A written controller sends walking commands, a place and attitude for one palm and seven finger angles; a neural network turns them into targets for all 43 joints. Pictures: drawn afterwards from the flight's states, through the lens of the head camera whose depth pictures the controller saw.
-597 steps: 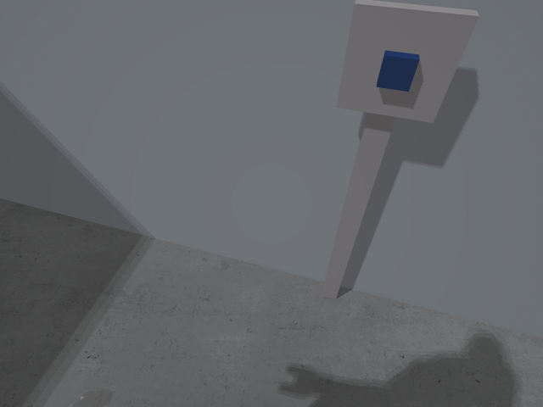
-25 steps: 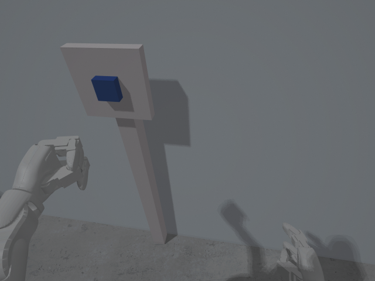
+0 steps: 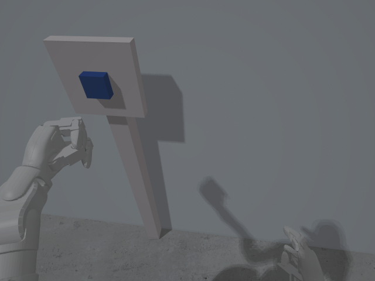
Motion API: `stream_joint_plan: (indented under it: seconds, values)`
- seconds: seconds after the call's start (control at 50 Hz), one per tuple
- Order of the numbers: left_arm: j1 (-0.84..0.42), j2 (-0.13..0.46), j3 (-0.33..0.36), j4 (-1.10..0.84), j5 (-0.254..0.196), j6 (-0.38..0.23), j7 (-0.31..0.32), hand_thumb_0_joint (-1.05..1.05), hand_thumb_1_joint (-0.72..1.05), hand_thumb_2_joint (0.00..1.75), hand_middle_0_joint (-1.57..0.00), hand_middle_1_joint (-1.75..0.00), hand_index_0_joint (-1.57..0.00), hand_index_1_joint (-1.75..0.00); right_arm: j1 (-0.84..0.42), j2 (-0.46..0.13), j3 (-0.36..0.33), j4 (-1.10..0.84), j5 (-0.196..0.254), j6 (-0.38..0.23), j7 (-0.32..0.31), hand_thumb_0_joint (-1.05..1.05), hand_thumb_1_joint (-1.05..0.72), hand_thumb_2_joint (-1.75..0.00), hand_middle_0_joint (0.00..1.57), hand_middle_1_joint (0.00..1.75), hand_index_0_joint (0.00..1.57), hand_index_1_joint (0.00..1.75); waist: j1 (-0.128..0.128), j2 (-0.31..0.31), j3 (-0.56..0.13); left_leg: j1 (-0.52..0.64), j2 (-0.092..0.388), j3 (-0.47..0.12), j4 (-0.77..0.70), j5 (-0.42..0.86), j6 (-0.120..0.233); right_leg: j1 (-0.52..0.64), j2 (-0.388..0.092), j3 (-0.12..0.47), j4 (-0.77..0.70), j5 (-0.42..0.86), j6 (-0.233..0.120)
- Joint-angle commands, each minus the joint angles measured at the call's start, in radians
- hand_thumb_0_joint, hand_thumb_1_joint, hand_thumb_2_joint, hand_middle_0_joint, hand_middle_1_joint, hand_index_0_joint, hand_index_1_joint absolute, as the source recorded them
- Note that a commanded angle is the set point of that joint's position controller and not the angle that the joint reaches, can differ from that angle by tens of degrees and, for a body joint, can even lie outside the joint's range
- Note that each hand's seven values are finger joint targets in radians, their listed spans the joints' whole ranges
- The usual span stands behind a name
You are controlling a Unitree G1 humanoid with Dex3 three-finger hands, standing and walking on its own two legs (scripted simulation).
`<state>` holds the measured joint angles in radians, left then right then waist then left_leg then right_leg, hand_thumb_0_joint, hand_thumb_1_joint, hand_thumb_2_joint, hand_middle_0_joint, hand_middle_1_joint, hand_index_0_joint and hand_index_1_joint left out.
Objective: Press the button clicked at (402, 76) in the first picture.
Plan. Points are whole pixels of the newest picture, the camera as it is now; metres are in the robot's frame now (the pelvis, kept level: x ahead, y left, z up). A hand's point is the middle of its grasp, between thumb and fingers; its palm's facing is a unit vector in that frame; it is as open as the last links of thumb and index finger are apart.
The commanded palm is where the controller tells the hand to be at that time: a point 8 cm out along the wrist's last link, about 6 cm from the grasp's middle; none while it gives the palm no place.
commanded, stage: aim a knuckle at the button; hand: left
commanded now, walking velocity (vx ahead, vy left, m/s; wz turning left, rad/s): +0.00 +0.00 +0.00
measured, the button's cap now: (97, 84) +0.49 +0.26 +0.20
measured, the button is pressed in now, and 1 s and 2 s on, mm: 0 0 0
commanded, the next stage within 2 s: press the button with the knuckle in 1.40 s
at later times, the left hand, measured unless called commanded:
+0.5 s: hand (94, 127) +0.36 +0.23 +0.18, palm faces -0.01 -1.00 -0.05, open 3.1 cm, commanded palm +0.34 +0.28 +0.18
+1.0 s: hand (102, 119) +0.40 +0.22 +0.17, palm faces -0.03 -1.00 -0.03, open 3.1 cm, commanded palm +0.37 +0.28 +0.18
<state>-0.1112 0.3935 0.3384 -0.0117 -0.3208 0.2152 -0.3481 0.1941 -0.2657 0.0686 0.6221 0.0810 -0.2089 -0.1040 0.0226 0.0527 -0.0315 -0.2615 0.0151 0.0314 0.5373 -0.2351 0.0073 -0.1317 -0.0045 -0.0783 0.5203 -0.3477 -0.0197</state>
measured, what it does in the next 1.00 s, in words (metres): stands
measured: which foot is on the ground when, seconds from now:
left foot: down 0.00-1.00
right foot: down 0.00-1.00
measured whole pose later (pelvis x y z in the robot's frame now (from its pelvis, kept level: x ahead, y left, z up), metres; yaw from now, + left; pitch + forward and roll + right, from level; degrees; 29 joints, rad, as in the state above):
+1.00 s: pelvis +0.01 +0.00 +0.00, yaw -2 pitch +2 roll +0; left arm -0.48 0.47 0.39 0.59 -0.24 0.03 -0.38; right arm 0.33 -0.29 0.03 0.64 0.08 -0.09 -0.09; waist -0.05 0.04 -0.05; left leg -0.33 0.03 0.06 0.54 -0.24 0.01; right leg -0.21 0.01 -0.05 0.51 -0.34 -0.02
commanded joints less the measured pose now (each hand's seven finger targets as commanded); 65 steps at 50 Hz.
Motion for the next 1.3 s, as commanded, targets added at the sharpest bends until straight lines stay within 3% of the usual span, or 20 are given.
stream_joint_plan:
  seconds: [0.0, 0.1, 0.2, 0.24, 0.26, 0.34, 0.4, 0.52, 0.56, 0.64, 0.68, 0.72, 0.82, 0.86, 0.96, 1.0, 1.04, 1.14, 1.22, 1.28]
  values:
    - [-0.335, 0.217, 0.092, -0.175, -0.012, -0.078, 0.024, 0.0, 0.9, 0.9, -1.3, -1.5, -1.3, -1.5, -0.143, -0.102, -0.04, -0.174, 0.006, -0.055, -0.003, 0.0, -0.9, -0.9, 0.2, 0.3, 0.2, 0.3, 0.008, 0.027, -0.182, 0.232, -0.011, -0.059, -0.049, 0.219, 0.03, -0.127, 0.003, 0.017, -0.08, 0.335, 0.009]
    - [-0.409, 0.221, 0.06, -0.008, 0.005, -0.024, 0.027, 0.0, 0.9, 0.9, -1.3, -1.5, -1.3, -1.5, -0.117, -0.12, -0.046, -0.159, 0.015, -0.024, -0.012, 0.0, -0.9, -0.9, 0.2, 0.3, 0.2, 0.3, -0.015, -0.059, -0.095, 0.176, -0.01, -0.067, -0.066, 0.126, 0.033, -0.179, 0.006, 0.022, -0.11, 0.236, 0.014]
    - [-0.582, 0.248, 0.053, -0.07, 0.025, -0.086, 0.039, 0.0, 0.9, 0.9, -1.3, -1.5, -1.3, -1.5, -0.121, -0.114, -0.046, -0.165, 0.006, -0.019, -0.016, 0.0, -0.9, -0.9, 0.2, 0.3, 0.2, 0.3, -0.023, 0.035, -0.222, 0.256, -0.011, -0.065, -0.058, 0.173, 0.034, -0.144, 0.003, 0.033, -0.101, 0.258, 0.002]
    - [-0.582, 0.298, 0.099, -0.05, 0.026, -0.122, 0.045, 0.0, 0.9, 0.9, -1.3, -1.5, -1.3, -1.5, -0.107, -0.117, -0.045, -0.157, 0.0, -0.015, -0.016, 0.0, -0.9, -0.9, 0.2, 0.3, 0.2, 0.3, -0.014, 0.019, -0.262, 0.261, -0.007, -0.067, -0.054, 0.21, 0.034, -0.114, 0.007, 0.034, -0.095, 0.29, -0.002]
    - [-0.617, 0.269, 0.071, -0.038, 0.027, -0.134, 0.042, 0.0, 0.9, 0.9, -1.3, -1.5, -1.3, -1.5, -0.105, -0.113, -0.043, -0.154, 0.001, -0.013, -0.017, 0.0, -0.9, -0.9, 0.2, 0.3, 0.2, 0.3, -0.026, 0.027, -0.268, 0.27, -0.007, -0.064, -0.057, 0.207, 0.033, -0.116, 0.006, 0.034, -0.095, 0.292, 0.0]
    - [-0.592, 0.312, 0.111, 0.207, 0.031, -0.119, 0.035, 0.0, 0.9, 0.9, -1.3, -1.5, -1.3, -1.5, -0.067, -0.131, -0.048, -0.121, 0.005, 0.004, -0.02, 0.0, -0.9, -0.9, 0.2, 0.3, 0.2, 0.3, -0.025, -0.04, -0.166, 0.185, -0.006, -0.062, -0.068, 0.133, 0.034, -0.146, 0.007, 0.038, -0.119, 0.235, 0.002]
    - [-0.651, 0.284, 0.051, 0.296, 0.047, -0.096, 0.02, 0.0, 0.9, 0.9, -1.3, -1.5, -1.3, -1.5, -0.053, -0.139, -0.053, -0.124, 0.012, 0.017, -0.021, 0.0, -0.9, -0.9, 0.2, 0.3, 0.2, 0.3, -0.041, -0.024, -0.131, 0.162, -0.008, -0.059, -0.069, 0.116, 0.034, -0.178, 0.002, 0.042, -0.118, 0.228, 0.005]
    - [-0.836, 0.294, 0.027, 0.247, 0.051, -0.18, 0.008, 0.0, 0.9, 0.9, -1.3, -1.5, -1.3, -1.5, -0.022, -0.14, -0.06, -0.133, 0.006, 0.023, -0.019, 0.0, -0.9, -0.9, 0.2, 0.3, 0.2, 0.3, -0.066, 0.019, -0.258, 0.235, -0.006, -0.063, -0.045, 0.17, 0.038, -0.162, 0.008, 0.045, -0.101, 0.268, -0.001]
    - [-0.846, 0.354, 0.087, 0.294, 0.045, -0.215, 0.011, 0.0, 0.9, 0.9, -1.3, -1.5, -1.3, -1.5, 0.001, -0.149, -0.064, -0.117, 0.0, 0.021, -0.019, 0.0, -0.9, -0.9, 0.2, 0.3, 0.2, 0.3, -0.06, -0.027, -0.273, 0.221, -0.003, -0.066, -0.043, 0.179, 0.041, -0.147, 0.011, 0.048, -0.099, 0.281, 0.0]
    - [-0.839, 0.415, 0.133, 0.435, 0.063, -0.234, 0.011, 0.0, 0.9, 0.9, -1.3, -1.5, -1.3, -1.5, 0.034, -0.159, -0.068, -0.093, -0.001, 0.035, -0.018, 0.0, -0.9, -0.9, 0.2, 0.3, 0.2, 0.3, -0.052, -0.018, -0.241, 0.168, -0.007, -0.05, -0.039, 0.177, 0.041, -0.138, 0.006, 0.055, -0.093, 0.299, 0.002]
    - [-0.863, 0.393, 0.098, 0.511, 0.078, -0.226, 0.004, 0.0, 0.9, 0.9, -1.3, -1.5, -1.3, -1.5, 0.048, -0.161, -0.071, -0.091, 0.003, 0.044, -0.015, 0.0, -0.9, -0.9, 0.2, 0.3, 0.2, 0.3, -0.063, -0.003, -0.201, 0.147, -0.006, -0.046, -0.041, 0.16, 0.04, -0.172, 0.005, 0.056, -0.093, 0.289, 0.004]
    - [-0.859, 0.38, 0.078, 0.504, 0.087, -0.226, -0.007, 0.0, 0.9, 0.9, -1.3, -1.5, -1.3, -1.5, 0.055, -0.163, -0.076, -0.105, 0.003, 0.048, -0.01, 0.0, -0.9, -0.9, 0.2, 0.3, 0.2, 0.3, -0.059, 0.045, -0.228, 0.162, -0.007, -0.05, -0.035, 0.183, 0.038, -0.17, 0.005, 0.054, -0.083, 0.304, -0.002]
    - [-0.799, 0.36, 0.089, 0.441, 0.051, -0.249, -0.037, 0.0, 0.9, 0.9, -1.3, -1.5, -1.3, -1.5, 0.063, -0.167, -0.088, -0.133, 0.003, 0.057, -0.002, 0.0, -0.9, -0.9, 0.2, 0.3, 0.2, 0.3, -0.052, -0.028, -0.31, 0.193, -0.006, -0.045, -0.015, 0.256, 0.046, -0.124, 0.013, 0.053, -0.068, 0.407, 0.002]
    - [-0.783, 0.403, 0.141, 0.411, 0.041, -0.262, -0.036, 0.0, 0.9, 0.9, -1.3, -1.5, -1.3, -1.5, 0.065, -0.169, -0.09, -0.136, 0.002, 0.06, -0.001, 0.0, -0.9, -0.9, 0.2, 0.3, 0.2, 0.3, -0.041, -0.044, -0.325, 0.188, -0.004, -0.041, -0.017, 0.273, 0.047, -0.102, 0.014, 0.056, -0.064, 0.438, 0.005]
    - [-0.753, 0.407, 0.153, 0.333, 0.059, -0.259, -0.013, 0.0, 0.9, 0.9, -1.3, -1.5, -1.3, -1.5, 0.054, -0.158, -0.089, -0.145, 0.002, 0.059, 0.005, 0.0, -0.9, -0.9, 0.2, 0.3, 0.2, 0.3, -0.033, 0.027, -0.3, 0.208, -0.003, -0.039, -0.02, 0.299, 0.047, -0.12, 0.015, 0.053, -0.06, 0.433, 0.001]
    - [-0.724, 0.369, 0.121, 0.314, 0.061, -0.242, -0.009, 0.0, 0.9, 0.9, -1.3, -1.5, -1.3, -1.5, 0.044, -0.151, -0.086, -0.153, 0.006, 0.063, 0.006, 0.0, -0.9, -0.9, 0.2, 0.3, 0.2, 0.3, -0.035, 0.052, -0.273, 0.207, -0.002, -0.038, -0.023, 0.298, 0.043, -0.132, 0.015, 0.048, -0.063, 0.424, 0.0]
    - [-0.751, 0.316, 0.075, 0.297, 0.054, -0.229, -0.012, 0.0, 0.9, 0.9, -1.3, -1.5, -1.3, -1.5, 0.038, -0.148, -0.085, -0.152, 0.008, 0.062, 0.005, 0.0, -0.9, -0.9, 0.2, 0.3, 0.2, 0.3, -0.053, 0.014, -0.253, 0.209, 0.0, -0.042, -0.023, 0.282, 0.045, -0.145, 0.018, 0.045, -0.072, 0.405, -0.001]
    - [-0.751, 0.333, 0.091, 0.334, 0.039, -0.194, -0.015, 0.0, 0.9, 0.9, -1.3, -1.5, -1.3, -1.5, 0.028, -0.156, -0.081, -0.146, 0.01, 0.068, -0.007, 0.0, -0.9, -0.9, 0.2, 0.3, 0.2, 0.3, -0.056, -0.039, -0.23, 0.185, -0.003, -0.041, -0.027, 0.228, 0.045, -0.155, 0.015, 0.047, -0.08, 0.373, 0.003]
    - [-0.806, 0.311, 0.054, 0.315, 0.054, -0.199, -0.007, 0.0, 0.9, 0.9, -1.3, -1.5, -1.3, -1.5, 0.014, -0.148, -0.075, -0.149, 0.01, 0.065, -0.009, 0.0, -0.9, -0.9, 0.2, 0.3, 0.2, 0.3, -0.063, 0.021, -0.243, 0.214, -0.004, -0.053, -0.025, 0.213, 0.042, -0.181, 0.013, 0.048, -0.081, 0.333, -0.001]
    - [-0.846, 0.322, 0.056, 0.329, 0.05, -0.211, -0.002, 0.0, 0.9, 0.9, -1.3, -1.5, -1.3, -1.5, 0.011, -0.149, -0.072, -0.141, 0.01, 0.068, -0.011, 0.0, -0.9, -0.9, 0.2, 0.3, 0.2, 0.3, -0.07, -0.011, -0.246, 0.207, -0.005, -0.055, -0.025, 0.193, 0.043, -0.177, 0.012, 0.051, -0.086, 0.323, 0.001]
